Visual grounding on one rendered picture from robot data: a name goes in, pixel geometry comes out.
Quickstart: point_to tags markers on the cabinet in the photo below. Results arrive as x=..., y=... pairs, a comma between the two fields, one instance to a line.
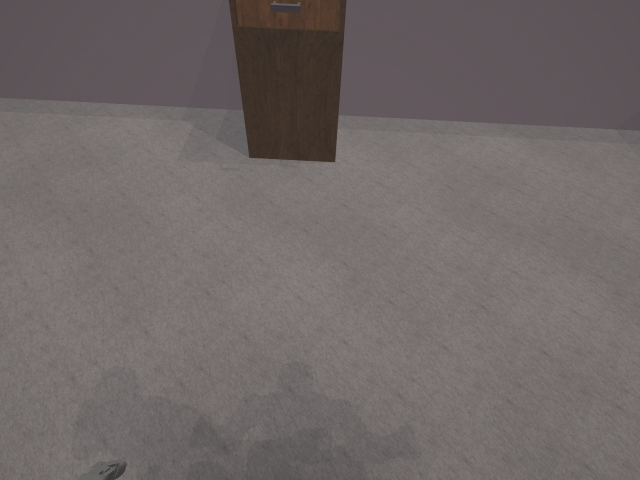
x=290, y=82

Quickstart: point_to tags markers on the robot left hand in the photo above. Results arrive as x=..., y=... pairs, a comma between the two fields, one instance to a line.
x=105, y=470

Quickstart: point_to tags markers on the drawer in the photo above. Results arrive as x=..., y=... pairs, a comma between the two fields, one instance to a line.
x=314, y=14

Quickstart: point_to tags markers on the handle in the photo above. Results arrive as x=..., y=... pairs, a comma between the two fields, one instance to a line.
x=281, y=7

